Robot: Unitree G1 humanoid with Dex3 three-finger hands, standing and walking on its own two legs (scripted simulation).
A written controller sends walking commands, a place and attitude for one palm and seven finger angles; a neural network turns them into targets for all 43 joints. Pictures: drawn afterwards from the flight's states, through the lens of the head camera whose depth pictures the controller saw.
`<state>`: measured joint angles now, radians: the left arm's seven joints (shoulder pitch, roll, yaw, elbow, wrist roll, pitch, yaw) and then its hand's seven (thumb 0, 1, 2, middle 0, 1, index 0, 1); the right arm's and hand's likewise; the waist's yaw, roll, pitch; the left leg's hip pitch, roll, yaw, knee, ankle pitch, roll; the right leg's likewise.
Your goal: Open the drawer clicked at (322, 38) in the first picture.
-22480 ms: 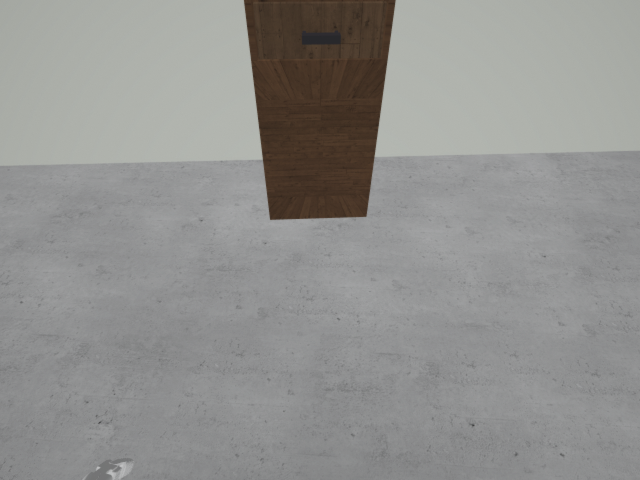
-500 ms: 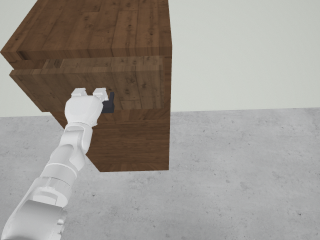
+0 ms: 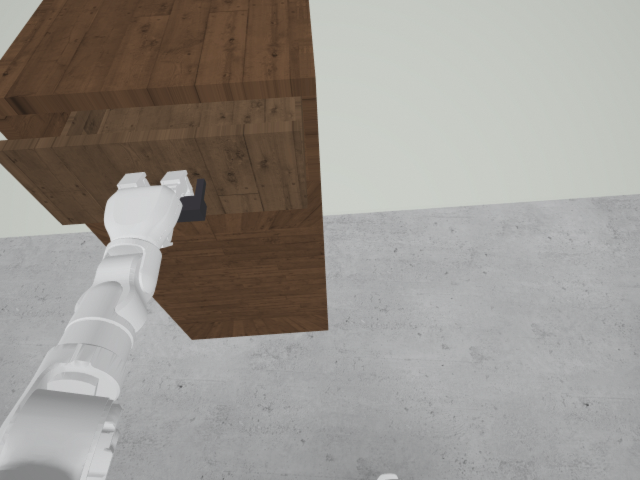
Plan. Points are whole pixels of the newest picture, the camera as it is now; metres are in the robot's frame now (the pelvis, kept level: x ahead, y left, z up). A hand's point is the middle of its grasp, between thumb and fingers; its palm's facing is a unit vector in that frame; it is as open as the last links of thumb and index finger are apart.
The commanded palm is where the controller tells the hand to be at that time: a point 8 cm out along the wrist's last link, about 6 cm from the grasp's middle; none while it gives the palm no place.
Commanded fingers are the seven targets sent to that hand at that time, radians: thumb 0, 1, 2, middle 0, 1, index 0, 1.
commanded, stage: pull the drawer open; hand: left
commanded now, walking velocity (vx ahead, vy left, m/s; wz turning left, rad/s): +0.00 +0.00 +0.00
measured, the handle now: (163, 199) +0.48 +0.22 +0.05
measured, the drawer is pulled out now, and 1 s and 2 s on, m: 0.06 0.25 0.30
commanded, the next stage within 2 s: open the thumb to release the handle in 1.46 s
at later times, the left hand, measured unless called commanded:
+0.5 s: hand (150, 304) +0.33 +0.21 +0.03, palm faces +0.03 -0.08 -1.00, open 5.7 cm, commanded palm +0.29 +0.22 +0.08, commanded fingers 0.00 0.90 0.90 -0.40 -1.35 -0.40 -1.35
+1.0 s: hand (137, 371) +0.25 +0.21 +0.03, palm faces +0.00 -0.12 -0.99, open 5.8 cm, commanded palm +0.19 +0.22 +0.08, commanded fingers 0.00 0.90 0.90 -0.40 -1.35 -0.40 -1.35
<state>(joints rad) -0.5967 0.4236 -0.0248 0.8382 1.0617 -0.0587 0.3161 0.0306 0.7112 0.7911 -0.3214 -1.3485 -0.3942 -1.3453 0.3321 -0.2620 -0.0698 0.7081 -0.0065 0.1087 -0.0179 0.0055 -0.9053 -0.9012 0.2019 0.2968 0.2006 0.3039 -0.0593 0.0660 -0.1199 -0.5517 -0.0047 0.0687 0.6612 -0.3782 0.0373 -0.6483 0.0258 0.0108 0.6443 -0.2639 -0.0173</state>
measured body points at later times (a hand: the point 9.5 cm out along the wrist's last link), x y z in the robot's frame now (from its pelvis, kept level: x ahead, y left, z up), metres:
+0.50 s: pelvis +0.01 +0.01 +0.01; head +0.05 -0.02 +0.46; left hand +0.32 +0.21 +0.08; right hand +0.21 -0.23 -0.10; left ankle -0.04 +0.09 -0.72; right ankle +0.02 -0.11 -0.72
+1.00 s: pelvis +0.03 -0.01 +0.01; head +0.06 -0.04 +0.46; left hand +0.24 +0.21 +0.08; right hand +0.22 -0.23 -0.10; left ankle -0.04 +0.09 -0.72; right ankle +0.02 -0.11 -0.72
